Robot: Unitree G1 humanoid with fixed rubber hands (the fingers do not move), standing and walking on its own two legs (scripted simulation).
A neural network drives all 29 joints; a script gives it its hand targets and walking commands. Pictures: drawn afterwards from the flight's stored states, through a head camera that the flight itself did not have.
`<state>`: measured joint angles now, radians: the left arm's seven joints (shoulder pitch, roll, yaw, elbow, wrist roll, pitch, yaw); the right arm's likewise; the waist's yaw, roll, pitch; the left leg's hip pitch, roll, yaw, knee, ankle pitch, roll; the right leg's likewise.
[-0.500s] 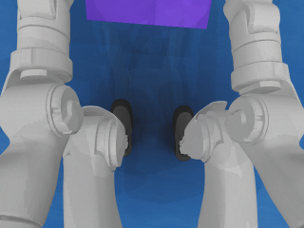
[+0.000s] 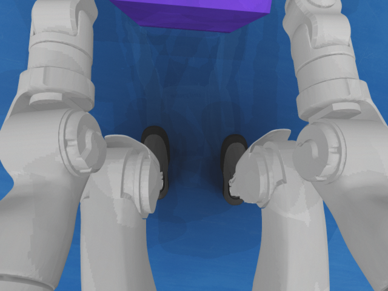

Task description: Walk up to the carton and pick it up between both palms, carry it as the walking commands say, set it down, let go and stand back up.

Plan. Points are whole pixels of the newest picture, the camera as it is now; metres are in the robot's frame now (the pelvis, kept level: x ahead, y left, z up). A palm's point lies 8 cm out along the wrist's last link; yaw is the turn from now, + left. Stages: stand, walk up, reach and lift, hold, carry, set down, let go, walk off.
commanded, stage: set down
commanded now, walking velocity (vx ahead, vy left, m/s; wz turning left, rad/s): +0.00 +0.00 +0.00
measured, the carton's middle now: out of the picture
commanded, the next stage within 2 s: let go in 1.66 s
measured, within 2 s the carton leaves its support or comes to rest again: neither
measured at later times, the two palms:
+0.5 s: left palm out of the picture +0.55 +0.21 -0.17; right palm out of the picture +0.56 -0.14 -0.15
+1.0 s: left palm out of the picture +0.57 +0.23 +0.01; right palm out of the picture +0.56 -0.14 +0.00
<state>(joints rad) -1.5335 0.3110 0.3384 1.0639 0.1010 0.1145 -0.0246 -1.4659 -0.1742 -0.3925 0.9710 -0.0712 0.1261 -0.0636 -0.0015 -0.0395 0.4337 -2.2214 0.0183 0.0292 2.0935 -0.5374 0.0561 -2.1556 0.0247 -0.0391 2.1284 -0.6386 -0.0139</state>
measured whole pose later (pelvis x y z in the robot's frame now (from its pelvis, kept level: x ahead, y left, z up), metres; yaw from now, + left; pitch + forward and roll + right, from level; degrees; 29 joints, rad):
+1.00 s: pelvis +0.00 +0.00 +0.07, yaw +0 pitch +40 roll -2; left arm -1.45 0.45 0.12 1.09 -0.15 0.25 0.04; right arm -1.31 -0.25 -0.17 0.89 0.15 0.26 -0.20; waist -0.01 -0.04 0.07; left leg -2.06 0.01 0.01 1.87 -0.51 0.05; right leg -2.00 0.03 -0.04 1.90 -0.59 -0.01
